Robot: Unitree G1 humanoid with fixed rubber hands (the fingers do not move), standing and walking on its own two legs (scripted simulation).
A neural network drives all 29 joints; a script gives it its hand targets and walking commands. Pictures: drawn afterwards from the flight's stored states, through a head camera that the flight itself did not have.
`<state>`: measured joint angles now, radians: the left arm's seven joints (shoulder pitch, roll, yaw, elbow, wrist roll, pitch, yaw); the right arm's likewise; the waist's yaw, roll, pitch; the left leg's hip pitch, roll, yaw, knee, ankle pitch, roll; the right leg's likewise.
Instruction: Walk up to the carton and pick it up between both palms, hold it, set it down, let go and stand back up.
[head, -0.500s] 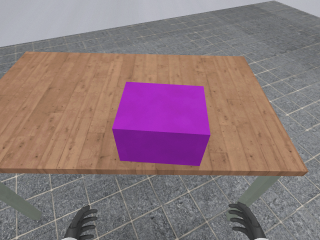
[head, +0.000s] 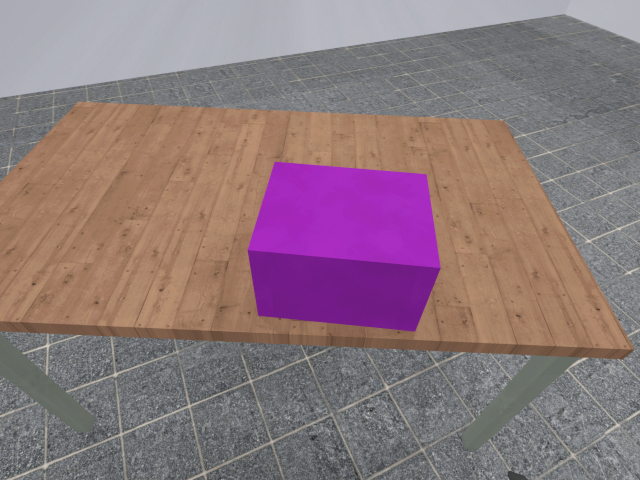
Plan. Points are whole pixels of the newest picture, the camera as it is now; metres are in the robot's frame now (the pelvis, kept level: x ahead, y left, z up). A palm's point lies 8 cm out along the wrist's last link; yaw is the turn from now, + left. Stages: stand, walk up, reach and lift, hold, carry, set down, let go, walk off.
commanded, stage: stand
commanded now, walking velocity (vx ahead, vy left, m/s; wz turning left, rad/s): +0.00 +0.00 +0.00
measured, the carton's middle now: (343, 244) +0.49 -0.04 -0.01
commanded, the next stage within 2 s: none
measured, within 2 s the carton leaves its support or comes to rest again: neither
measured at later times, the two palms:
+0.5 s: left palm out of the picture +0.05 +0.26 -0.11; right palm out of the picture +0.07 -0.26 -0.10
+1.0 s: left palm out of the picture +0.05 +0.25 -0.11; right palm out of the picture +0.06 -0.27 -0.11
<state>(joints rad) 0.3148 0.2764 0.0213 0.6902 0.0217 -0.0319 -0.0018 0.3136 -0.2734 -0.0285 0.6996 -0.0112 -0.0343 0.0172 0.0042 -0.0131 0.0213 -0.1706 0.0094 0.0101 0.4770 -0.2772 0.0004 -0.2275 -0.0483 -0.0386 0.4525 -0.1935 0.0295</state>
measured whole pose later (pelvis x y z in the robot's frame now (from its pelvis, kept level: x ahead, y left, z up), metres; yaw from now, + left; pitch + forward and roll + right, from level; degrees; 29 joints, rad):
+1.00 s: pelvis -0.01 -0.01 +0.00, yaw +1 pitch -2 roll +0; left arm 0.34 0.28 -0.01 0.72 0.01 -0.02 0.01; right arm 0.35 -0.27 -0.01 0.70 -0.01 -0.01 0.01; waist 0.00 0.00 0.03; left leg -0.22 0.01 -0.01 0.51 -0.27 -0.02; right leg -0.28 -0.05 -0.06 0.51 -0.21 0.01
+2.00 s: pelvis +0.00 -0.02 +0.00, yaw +1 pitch -1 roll +0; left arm 0.35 0.28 -0.01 0.74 0.01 -0.01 0.01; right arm 0.35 -0.27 -0.01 0.74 -0.01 -0.01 0.00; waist 0.00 0.00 0.02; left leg -0.21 0.02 -0.02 0.50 -0.28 -0.03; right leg -0.27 -0.04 -0.06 0.50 -0.22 0.00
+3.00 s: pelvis +0.00 -0.02 +0.00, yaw +1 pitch -1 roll +0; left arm 0.36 0.27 0.00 0.78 0.01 -0.01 0.02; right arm 0.35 -0.27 -0.01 0.79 -0.01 -0.01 -0.01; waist 0.01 0.00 0.02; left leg -0.18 0.02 -0.01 0.47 -0.27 -0.03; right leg -0.25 -0.03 -0.06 0.48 -0.21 0.00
